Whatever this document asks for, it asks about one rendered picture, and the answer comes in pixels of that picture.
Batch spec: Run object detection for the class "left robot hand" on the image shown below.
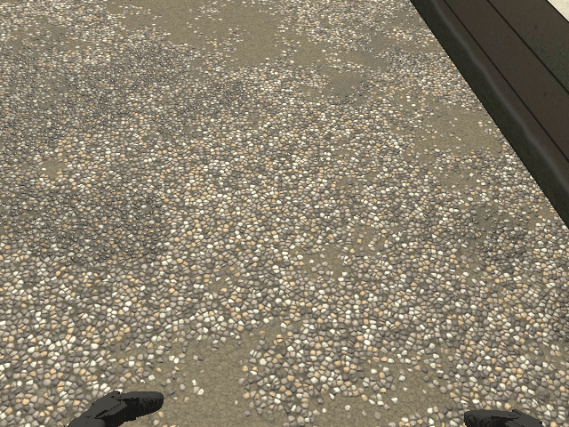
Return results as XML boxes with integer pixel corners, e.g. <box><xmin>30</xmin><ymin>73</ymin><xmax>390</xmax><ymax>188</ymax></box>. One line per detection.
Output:
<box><xmin>64</xmin><ymin>391</ymin><xmax>164</xmax><ymax>427</ymax></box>

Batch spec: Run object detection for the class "right robot hand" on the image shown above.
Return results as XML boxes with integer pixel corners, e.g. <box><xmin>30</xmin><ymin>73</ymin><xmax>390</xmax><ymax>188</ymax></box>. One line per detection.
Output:
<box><xmin>464</xmin><ymin>409</ymin><xmax>544</xmax><ymax>427</ymax></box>

